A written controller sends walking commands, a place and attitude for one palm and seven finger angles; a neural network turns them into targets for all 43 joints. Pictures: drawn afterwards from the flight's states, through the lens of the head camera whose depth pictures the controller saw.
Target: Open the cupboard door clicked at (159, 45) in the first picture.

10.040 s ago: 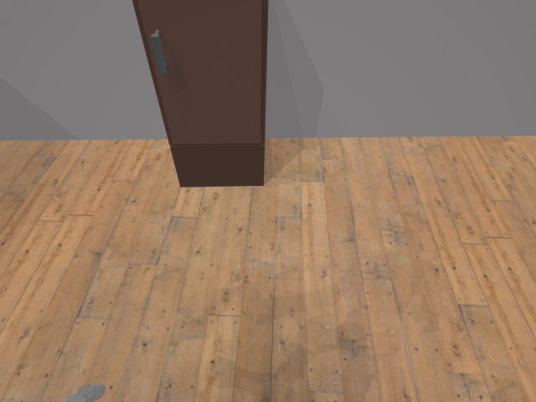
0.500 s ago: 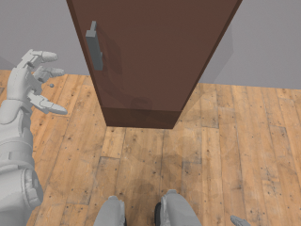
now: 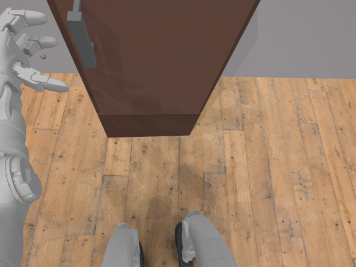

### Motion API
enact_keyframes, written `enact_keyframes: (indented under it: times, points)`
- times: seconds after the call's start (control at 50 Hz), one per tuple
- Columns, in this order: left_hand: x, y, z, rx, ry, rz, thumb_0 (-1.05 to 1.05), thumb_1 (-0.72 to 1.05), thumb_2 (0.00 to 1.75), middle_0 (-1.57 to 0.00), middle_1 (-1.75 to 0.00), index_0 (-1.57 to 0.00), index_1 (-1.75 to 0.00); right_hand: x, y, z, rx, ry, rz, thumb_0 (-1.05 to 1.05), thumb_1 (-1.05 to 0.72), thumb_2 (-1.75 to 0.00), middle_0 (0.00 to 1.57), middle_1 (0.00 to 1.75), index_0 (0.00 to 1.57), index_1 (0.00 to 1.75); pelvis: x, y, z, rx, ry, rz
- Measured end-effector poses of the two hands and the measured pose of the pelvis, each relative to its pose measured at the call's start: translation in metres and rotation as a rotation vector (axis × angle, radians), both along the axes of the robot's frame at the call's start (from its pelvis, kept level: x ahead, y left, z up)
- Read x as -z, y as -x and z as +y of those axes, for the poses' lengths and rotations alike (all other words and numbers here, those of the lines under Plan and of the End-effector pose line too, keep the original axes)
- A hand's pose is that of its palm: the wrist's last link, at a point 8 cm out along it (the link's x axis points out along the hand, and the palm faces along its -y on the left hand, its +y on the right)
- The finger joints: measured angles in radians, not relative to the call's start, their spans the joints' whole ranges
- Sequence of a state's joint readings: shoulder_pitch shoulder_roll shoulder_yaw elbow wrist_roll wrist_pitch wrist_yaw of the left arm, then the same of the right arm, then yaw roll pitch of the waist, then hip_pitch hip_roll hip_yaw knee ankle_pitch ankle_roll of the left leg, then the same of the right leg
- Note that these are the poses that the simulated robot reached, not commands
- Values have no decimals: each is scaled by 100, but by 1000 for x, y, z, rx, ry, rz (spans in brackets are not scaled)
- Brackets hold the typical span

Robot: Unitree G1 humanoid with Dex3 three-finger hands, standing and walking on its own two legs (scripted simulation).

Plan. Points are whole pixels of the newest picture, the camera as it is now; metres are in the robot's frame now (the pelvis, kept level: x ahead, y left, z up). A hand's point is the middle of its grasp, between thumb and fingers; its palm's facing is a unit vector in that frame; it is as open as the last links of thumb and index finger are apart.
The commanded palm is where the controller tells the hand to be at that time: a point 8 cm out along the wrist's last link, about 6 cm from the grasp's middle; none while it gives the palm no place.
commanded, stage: move the hooked fingers beside the handle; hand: left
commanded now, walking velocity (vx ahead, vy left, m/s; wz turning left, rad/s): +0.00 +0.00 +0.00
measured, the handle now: (84, 35) +0.59 +0.15 +0.06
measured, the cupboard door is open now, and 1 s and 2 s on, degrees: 0 0 0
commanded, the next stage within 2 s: slide the fingers in behind the handle in 0.80 s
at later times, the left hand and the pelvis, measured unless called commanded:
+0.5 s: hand (40, 56) +0.54 +0.22 +0.06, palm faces -0.03 -1.00 -0.02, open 14.0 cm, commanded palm +0.52 +0.25 +0.06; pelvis +0.02 +0.00 +0.01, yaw +0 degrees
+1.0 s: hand (47, 58) +0.53 +0.21 +0.06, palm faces -0.04 -1.00 -0.02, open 14.0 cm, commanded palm +0.52 +0.24 +0.06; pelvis +0.01 +0.00 +0.01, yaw +0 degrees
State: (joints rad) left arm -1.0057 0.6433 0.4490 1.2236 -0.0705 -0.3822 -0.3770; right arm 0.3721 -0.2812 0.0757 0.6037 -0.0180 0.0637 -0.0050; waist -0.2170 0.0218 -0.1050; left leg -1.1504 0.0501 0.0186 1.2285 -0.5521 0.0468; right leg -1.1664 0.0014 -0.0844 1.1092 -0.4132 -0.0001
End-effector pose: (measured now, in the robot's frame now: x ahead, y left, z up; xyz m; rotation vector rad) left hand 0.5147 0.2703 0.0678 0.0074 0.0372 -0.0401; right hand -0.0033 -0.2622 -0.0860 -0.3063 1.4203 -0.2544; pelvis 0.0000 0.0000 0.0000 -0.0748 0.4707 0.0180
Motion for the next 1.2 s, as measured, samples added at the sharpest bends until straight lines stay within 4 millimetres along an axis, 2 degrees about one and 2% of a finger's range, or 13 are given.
enact_keyframes:
  times: [0.12,0.26,0.46,0.6,0.72,0.96,1.2]
  points:
    - [1,-17,-4,0,-8,-12,-1,-50,30,-30,-120,-30,-120,-1,13,4,32,1,42,1,-90,-89,20,30,21,30,3,-2,2,9,5,23]
    - [11,-14,-3,-3,-13,13,-1,-50,30,-30,-120,-30,-120,-3,17,12,56,-27,78,1,-90,-89,20,30,21,30,-1,-7,4,20,4,24]
    - [3,-4,7,-18,-12,-7,-1,-50,30,-30,-120,-30,-120,-7,-8,9,29,-26,40,1,-90,-89,20,30,21,30,-8,-14,3,8,7,6]
    - [5,1,2,-1,-1,12,-1,-50,30,-30,-120,-30,-120,-8,-29,2,-9,-11,-6,1,-90,-89,20,30,21,30,-9,-15,2,-2,7,-2]
    - [8,-2,-3,-6,-5,-6,-1,-50,30,-30,-120,-30,-120,-5,-35,-2,-19,2,-30,1,-90,-89,20,30,21,30,-5,-12,1,-2,6,0]
    - [3,-1,-2,-6,-19,-13,-1,-50,30,-30,-120,-30,-120,0,-16,4,13,-30,10,1,-90,-89,20,30,21,30,-5,-10,-1,5,3,1]
    - [8,-8,-21,2,-4,-4,-1,-50,30,-30,-120,-30,-120,-2,-4,2,24,-19,20,1,-90,-89,20,30,21,30,-3,-8,-2,6,2,4]
